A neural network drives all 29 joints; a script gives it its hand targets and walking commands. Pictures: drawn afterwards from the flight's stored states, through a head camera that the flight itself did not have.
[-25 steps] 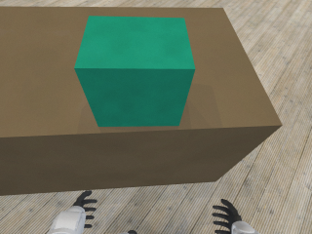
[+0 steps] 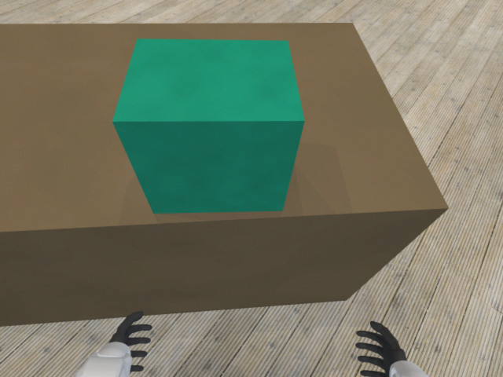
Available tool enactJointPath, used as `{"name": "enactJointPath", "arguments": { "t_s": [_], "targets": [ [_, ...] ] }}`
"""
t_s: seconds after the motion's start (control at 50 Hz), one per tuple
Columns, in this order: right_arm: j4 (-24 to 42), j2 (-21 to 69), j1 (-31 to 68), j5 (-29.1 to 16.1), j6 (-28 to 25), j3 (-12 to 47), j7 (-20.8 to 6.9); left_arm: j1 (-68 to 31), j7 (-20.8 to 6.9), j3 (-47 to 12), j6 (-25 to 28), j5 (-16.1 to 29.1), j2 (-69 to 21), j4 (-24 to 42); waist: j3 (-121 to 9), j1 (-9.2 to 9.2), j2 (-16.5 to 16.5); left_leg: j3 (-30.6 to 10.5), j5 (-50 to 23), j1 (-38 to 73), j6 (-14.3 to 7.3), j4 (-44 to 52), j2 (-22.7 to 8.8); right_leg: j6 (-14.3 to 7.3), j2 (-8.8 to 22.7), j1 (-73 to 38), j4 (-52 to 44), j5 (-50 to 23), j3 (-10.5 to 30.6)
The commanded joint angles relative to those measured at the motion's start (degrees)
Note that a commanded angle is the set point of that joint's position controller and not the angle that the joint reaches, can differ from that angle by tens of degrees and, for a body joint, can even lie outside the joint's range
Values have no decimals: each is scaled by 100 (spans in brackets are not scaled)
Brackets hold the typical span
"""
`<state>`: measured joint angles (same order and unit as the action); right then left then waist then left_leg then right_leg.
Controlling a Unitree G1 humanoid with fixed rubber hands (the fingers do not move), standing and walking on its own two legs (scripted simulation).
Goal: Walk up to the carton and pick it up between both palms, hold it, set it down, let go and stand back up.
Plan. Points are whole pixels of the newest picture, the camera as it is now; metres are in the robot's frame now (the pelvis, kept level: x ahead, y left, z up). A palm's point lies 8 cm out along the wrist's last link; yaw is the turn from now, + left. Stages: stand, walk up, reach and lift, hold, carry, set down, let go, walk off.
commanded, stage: let go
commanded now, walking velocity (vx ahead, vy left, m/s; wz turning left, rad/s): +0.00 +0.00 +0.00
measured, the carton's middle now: (216, 132) +0.51 +0.09 +0.06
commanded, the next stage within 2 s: stand in 0.38 s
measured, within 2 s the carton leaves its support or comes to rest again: neither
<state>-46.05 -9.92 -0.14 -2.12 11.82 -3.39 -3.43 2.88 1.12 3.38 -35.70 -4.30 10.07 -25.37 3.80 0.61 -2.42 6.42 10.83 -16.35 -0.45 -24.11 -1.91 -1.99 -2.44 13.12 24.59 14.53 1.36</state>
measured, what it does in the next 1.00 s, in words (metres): shifts its weight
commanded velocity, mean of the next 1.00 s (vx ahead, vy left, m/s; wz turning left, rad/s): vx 0.00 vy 0.00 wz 0.00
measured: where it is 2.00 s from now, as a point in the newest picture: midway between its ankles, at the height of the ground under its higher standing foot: outside the picture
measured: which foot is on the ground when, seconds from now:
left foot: down 0.00-1.00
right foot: down 0.00-1.00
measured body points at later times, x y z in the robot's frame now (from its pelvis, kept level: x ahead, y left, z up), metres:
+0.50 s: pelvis +0.00 +0.00 +0.01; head -0.01 +0.01 +0.46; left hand +0.13 +0.23 -0.09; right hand +0.12 -0.24 -0.10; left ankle +0.01 +0.11 -0.73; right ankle -0.03 -0.10 -0.73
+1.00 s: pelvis +0.06 +0.05 +0.00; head +0.05 +0.06 +0.45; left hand +0.07 +0.29 -0.15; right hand +0.07 -0.18 -0.15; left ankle +0.00 +0.12 -0.74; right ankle -0.02 -0.10 -0.74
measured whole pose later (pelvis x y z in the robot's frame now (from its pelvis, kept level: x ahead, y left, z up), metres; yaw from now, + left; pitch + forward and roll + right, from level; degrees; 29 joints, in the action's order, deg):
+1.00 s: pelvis +0.06 +0.05 +0.00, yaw +2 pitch +3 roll -1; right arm -57.3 -8.8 -21.9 1.3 -3.7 -1.7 0.7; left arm 22.4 2.1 0.8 3.3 -1.4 10.0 -51.6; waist -4.9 0.0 -0.2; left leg 1.9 18.2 -10.9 -3.8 -26.0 2.7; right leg 2.0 2.1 6.7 22.9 18.4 -0.3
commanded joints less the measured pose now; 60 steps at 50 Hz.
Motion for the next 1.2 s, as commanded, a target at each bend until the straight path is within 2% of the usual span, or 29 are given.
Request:
{"name": "enactJointPath", "arguments": {
  "t_s": [0.0,0.16,0.36,0.38,0.4,0.42,0.44,0.46,0.48,0.5,0.52,0.54,0.56,0.58,0.6,0.62,0.64,0.68,0.7,0.72,0.76,0.82,0.88,0.9,0.92,0.98,1.04,1.12,1.18],
  "targets": [
    [830,-758,104,112,-471,-254,-35,42,84,32,546,100,648,1077,-1586,68,61,-442,-1819,1890,41,-51,-90,30,232,446,-437,-2022,171],
    [1054,-661,-377,146,-1146,-136,-72,659,98,-336,1480,401,778,1378,-1273,9,-14,-346,-1497,1681,-49,130,35,148,310,235,-546,-2153,346],
    [1246,-523,-432,311,-1742,-330,-134,732,134,-388,2079,494,949,1486,-773,-42,83,-275,-286,1242,-76,241,6,165,418,554,-661,-715,367],
    [585,-578,-1390,508,-1501,-20,22,1688,-13,-207,3014,103,905,335,-750,-98,884,-698,1833,506,-217,572,-532,-19,552,469,-965,1913,437],
    [404,-765,-1674,534,-1354,-175,129,2079,-55,-76,3447,44,1156,70,-184,-80,710,-806,3136,-420,-275,591,-460,-28,638,420,-1276,3171,646],
    [384,-753,-1771,525,-1299,-214,185,2009,-85,-32,3655,17,1168,-35,260,-106,186,-842,3368,-922,-242,479,-324,-50,706,403,-1532,3528,843],
    [417,-610,-1681,485,-1334,-180,210,1867,-123,-26,3837,-23,1060,-38,301,-84,-89,-767,2634,-654,-200,180,-204,-154,940,624,-1770,3572,1283],
    [397,-575,-1736,478,-1419,-160,194,1706,-157,-65,3972,-33,883,-77,287,-121,-217,-675,1486,-399,-174,-102,-168,-172,1056,668,-1782,2884,1386],
    [366,-566,-1672,473,-1522,-137,184,1593,-139,-109,4074,-48,673,-202,162,-95,91,-801,368,-22,-201,9,-335,-147,1030,570,-1427,1325,1206],
    [320,-544,-1609,424,-1628,-128,191,1447,-102,-86,4184,-47,683,-304,-639,-105,321,-928,-685,413,-250,-16,-501,-154,890,-52,-826,-782,823],
    [220,-639,-1774,382,-1707,-120,196,1417,-67,-29,4267,-19,729,-401,-1373,-110,391,-1024,-1394,682,-302,-165,-593,-100,813,-555,-514,-1813,537],
    [92,-737,-1972,299,-1725,-145,181,1345,-63,-8,4294,28,731,-438,-1836,-133,383,-1036,-1209,406,-315,-182,-438,-77,728,-1129,-437,-1610,398],
    [-13,-629,-1988,293,-1692,-83,145,1325,-95,23,4260,45,789,-458,-1807,-103,346,-1044,-406,-88,-281,-51,-257,-88,718,-1351,-603,-660,411],
    [42,-616,-1867,333,-1629,-32,104,1435,-135,20,4182,84,717,-526,-1555,-38,-29,-1087,1100,-350,-232,256,-176,-106,766,-879,-1055,1282,602],
    [88,-701,-1624,405,-1561,-41,88,1688,-196,-26,4116,163,708,-658,-781,84,-291,-1066,1641,-93,-206,146,-193,-103,891,403,-1537,2674,902],
    [5,-724,-1609,470,-1512,-67,104,1811,-178,-83,4066,168,566,-868,-18,28,-378,-1062,1406,29,-166,96,-186,-96,860,1024,-1631,2875,897],
    [-131,-680,-1694,508,-1528,-51,125,1806,-113,-75,4076,129,525,-1043,278,0,-241,-1085,620,154,-167,110,-244,-78,769,952,-1426,1837,728],
    [-373,-727,-2292,500,-1654,-51,165,1836,-9,-51,4186,74,522,-1209,-362,-85,235,-1330,-1385,-41,-234,68,-461,-77,768,-455,-585,-1278,366],
    [-498,-739,-2532,428,-1696,-46,201,2031,4,-10,4220,127,627,-1324,-643,-41,323,-1352,-2048,51,-263,-25,-435,-76,799,-769,-396,-2077,325],
    [-609,-691,-2616,385,-1720,-38,230,2227,12,22,4230,190,652,-1423,-1004,17,518,-1355,-2064,169,-296,-7,-425,-31,720,-965,-359,-1871,238],
    [-701,-703,-2555,372,-1711,-25,270,2444,5,5,4158,256,594,-1725,-849,55,498,-1290,-1731,467,-292,133,-395,44,643,-518,-345,-1239,205],
    [-828,-582,-2742,379,-1659,4,339,2415,89,-56,4057,266,586,-1957,-713,4,731,-1322,-2517,420,-309,24,-410,101,715,-731,-291,-1381,137],
    [-959,-558,-2735,348,-1631,9,416,2454,118,-85,4022,285,546,-2212,-784,8,698,-1252,-3382,951,-360,-117,-483,134,710,-410,-152,-1583,40],
    [-986,-608,-2831,353,-1612,1,447,2442,132,-107,4013,293,497,-2308,-807,-18,535,-1255,-3687,1064,-378,-185,-485,159,704,-472,-127,-1713,9],
    [-1082,-578,-2928,332,-1591,11,463,2446,134,-101,3987,297,525,-2399,-819,-51,734,-1239,-4053,1148,-342,-202,-505,197,712,-444,-81,-1689,-16],
    [-1164,-540,-2961,322,-1548,22,502,2475,158,-163,3912,336,421,-2637,-675,-63,436,-1240,-4367,1304,-338,-201,-545,271,704,-354,-51,-1649,-99],
    [-1270,-532,-2878,318,-1498,29,519,2457,177,-224,3865,337,360,-2838,-576,-45,303,-1250,-4098,1300,-385,-183,-556,279,726,-316,-126,-1534,-78],
    [-1365,-398,-2840,342,-1430,61,513,2405,204,-276,3772,344,304,-3116,-210,-73,108,-1285,-2872,856,-386,60,-474,307,755,-455,-249,-1154,-12],
    [-1462,-304,-2828,343,-1409,87,517,2468,221,-270,3725,308,346,-3247,-236,-40,363,-1238,-2267,605,-397,246,-393,342,819,-728,-249,-1076,-18]
  ]
}}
